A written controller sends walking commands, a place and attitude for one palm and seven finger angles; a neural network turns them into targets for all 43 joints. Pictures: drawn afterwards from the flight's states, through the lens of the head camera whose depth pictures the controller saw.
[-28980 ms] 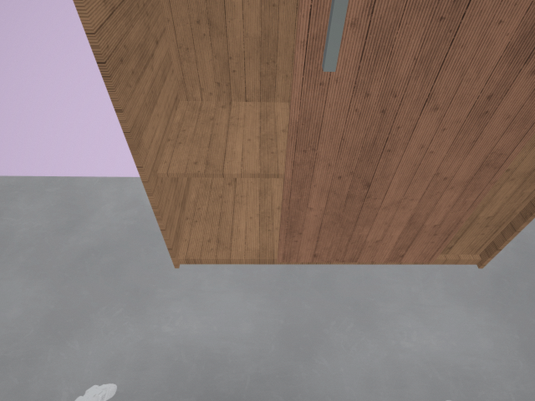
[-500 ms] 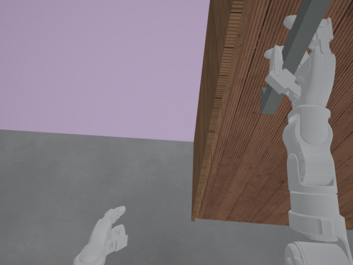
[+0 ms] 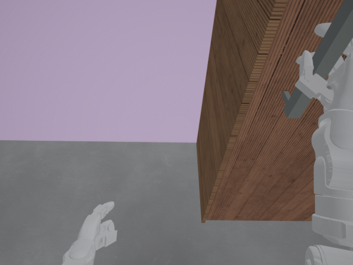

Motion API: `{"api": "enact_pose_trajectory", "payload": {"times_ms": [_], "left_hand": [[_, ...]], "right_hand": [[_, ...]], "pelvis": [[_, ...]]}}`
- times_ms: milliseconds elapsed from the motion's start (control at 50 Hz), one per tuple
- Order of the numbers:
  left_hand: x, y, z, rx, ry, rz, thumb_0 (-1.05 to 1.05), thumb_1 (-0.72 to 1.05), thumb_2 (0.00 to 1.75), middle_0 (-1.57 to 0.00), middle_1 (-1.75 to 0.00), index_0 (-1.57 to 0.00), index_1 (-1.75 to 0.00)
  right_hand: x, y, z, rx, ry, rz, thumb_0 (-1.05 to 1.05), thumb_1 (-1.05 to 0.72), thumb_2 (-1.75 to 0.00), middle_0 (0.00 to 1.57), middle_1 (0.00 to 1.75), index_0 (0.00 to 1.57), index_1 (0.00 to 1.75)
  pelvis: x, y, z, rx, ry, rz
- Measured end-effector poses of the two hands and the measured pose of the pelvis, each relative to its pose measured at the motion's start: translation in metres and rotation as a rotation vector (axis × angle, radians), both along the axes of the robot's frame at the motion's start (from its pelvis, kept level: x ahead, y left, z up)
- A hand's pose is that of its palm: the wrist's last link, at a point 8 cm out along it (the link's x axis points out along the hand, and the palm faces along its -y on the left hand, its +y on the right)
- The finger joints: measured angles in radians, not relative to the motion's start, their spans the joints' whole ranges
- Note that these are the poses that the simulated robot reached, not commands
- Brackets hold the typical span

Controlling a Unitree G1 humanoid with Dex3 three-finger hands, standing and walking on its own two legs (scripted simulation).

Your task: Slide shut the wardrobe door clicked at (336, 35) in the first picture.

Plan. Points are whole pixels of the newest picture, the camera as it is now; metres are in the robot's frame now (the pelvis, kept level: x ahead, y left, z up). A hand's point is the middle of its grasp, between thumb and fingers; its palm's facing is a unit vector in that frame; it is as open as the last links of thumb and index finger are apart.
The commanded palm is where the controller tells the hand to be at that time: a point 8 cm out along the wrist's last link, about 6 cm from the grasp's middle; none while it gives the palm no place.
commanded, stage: stop walking and hold the door there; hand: right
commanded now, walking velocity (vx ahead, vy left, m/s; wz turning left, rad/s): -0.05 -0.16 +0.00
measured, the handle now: (316, 56) +0.41 -0.23 +0.28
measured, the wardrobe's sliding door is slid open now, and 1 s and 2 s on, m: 0.00 0.00 0.00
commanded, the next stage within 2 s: loosen the grip on the handle in 0.92 s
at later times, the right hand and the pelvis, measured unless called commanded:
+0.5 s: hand (306, 77) +0.37 -0.20 +0.26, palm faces +0.17 +0.98 -0.08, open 6.6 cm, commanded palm +0.34 -0.24 +0.26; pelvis +0.00 -0.06 +0.01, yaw +7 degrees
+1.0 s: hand (306, 77) +0.37 -0.20 +0.26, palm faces +0.12 +0.99 -0.05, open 6.6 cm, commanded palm +0.33 -0.24 +0.26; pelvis +0.00 -0.09 +0.01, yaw +7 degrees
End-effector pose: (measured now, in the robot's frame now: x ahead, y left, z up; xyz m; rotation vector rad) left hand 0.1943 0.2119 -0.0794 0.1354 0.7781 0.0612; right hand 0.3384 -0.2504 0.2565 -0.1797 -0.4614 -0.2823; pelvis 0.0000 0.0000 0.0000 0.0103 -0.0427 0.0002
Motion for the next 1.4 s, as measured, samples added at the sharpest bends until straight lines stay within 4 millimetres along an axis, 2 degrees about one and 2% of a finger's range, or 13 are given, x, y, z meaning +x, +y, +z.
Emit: {"api": "enact_pose_trajectory", "payload": {"times_ms": [140, 320, 500, 620, 720, 840, 1040, 1100, 1200, 1260, 1400], "left_hand": [[0.0, 0.013, 0.011, 0.033, -0.068, 0.068, 0.01, 0.91, 0.9, -0.2, -0.3, -0.2, -0.3], [-0.036, 0.013, 0.019, 0.068, -0.069, 0.172, 0.01, 0.91, 0.9, -0.2, -0.3, -0.2, -0.3], [-0.084, -0.012, 0.014, 0.092, -0.006, 0.246, 0.02, 0.91, 0.9, -0.2, -0.3, -0.2, -0.3], [-0.1, -0.036, 0.005, 0.085, 0.036, 0.256, 0.02, 0.91, 0.9, -0.2, -0.3, -0.2, -0.3], [-0.099, -0.054, -0.001, 0.064, 0.05, 0.244, 0.02, 0.91, 0.9, -0.2, -0.3, -0.2, -0.3], [-0.084, -0.069, -0.002, 0.045, 0.034, 0.206, 0.02, 0.9, 0.9, -0.2, -0.3, -0.2, -0.3], [-0.053, -0.065, 0.008, 0.054, -0.022, 0.165, 0.02, 0.9, 0.9, -0.2, -0.3, -0.21, -0.3], [-0.048, -0.064, 0.007, 0.058, -0.041, 0.085, 0.02, 0.91, 0.9, -0.2, -0.3, -0.2, -0.3], [-0.049, -0.052, 0.009, 0.052, -0.041, 0.034, 0.02, 0.9, 0.9, -0.2, -0.3, -0.21, -0.3], [-0.05, -0.038, 0.009, 0.049, -0.043, 0.032, 0.02, 0.9, 0.9, -0.2, -0.3, -0.21, -0.3], [-0.054, 0.001, -0.001, 0.059, 0.002, 0.06, 0.02, 0.9, 0.9, -0.2, -0.3, -0.21, -0.3]], "right_hand": [[0.0, 0.0, 0.001, -0.027, 0.014, -0.001, -0.11, -0.64, -0.81, 0.45, 1.4, 0.2, 1.31], [0.001, -0.001, 0.0, -0.008, 0.008, 0.056, -0.09, -0.67, -0.8, 0.46, 1.4, 0.18, 1.33], [0.003, -0.004, 0.0, 0.026, -0.001, 0.143, -0.06, -0.69, -0.78, 0.46, 1.4, 0.19, 1.35], [0.004, -0.005, -0.001, 0.041, -0.01, 0.176, -0.05, -0.69, -0.78, 0.45, 1.4, 0.19, 1.35], [0.004, -0.005, -0.001, 0.043, -0.01, 0.188, -0.05, -0.69, -0.75, 0.44, 1.4, 0.19, 1.33], [0.004, -0.005, -0.001, 0.052, -0.007, 0.194, -0.03, -0.7, -0.76, 0.41, 1.4, 0.18, 1.33], [0.004, -0.004, -0.001, 0.04, -0.002, 0.191, -0.04, -0.7, -0.78, 0.41, 1.4, 0.17, 1.34], [0.004, -0.007, 0.001, -0.004, 0.004, 0.179, -0.09, -0.63, -0.76, 0.48, 1.4, 0.2, 1.35], [0.003, -0.006, 0.005, 0.078, 0.042, 0.154, -0.05, -0.46, -0.68, 0.49, 1.4, 0.32, 1.36], [0.003, -0.001, 0.003, 0.118, 0.028, 0.116, -0.03, -0.25, -0.59, 0.48, 1.4, 0.31, 1.35], [0.001, 0.002, 0.002, 0.04, 0.001, 0.043, -0.01, 0.26, -0.34, 0.46, 1.38, 0.23, 1.28]], "pelvis": [[0.01, -0.008, 0.006, -0.011, 0.016, 0.041], [0.007, -0.029, 0.01, -0.006, 0.02, 0.086], [-0.002, -0.058, 0.011, -0.008, 0.019, 0.115], [-0.004, -0.075, 0.011, -0.01, 0.025, 0.125], [-0.003, -0.085, 0.01, -0.013, 0.026, 0.127], [-0.002, -0.09, 0.009, -0.016, 0.021, 0.123], [0.0, -0.086, 0.009, -0.019, 0.019, 0.116], [-0.007, -0.077, 0.007, -0.038, -0.001, 0.06], [-0.008, -0.058, 0.008, -0.022, -0.016, 0.046], [-0.007, -0.046, 0.008, -0.017, -0.024, 0.035], [0.004, -0.024, 0.008, -0.014, -0.009, 0.029]]}}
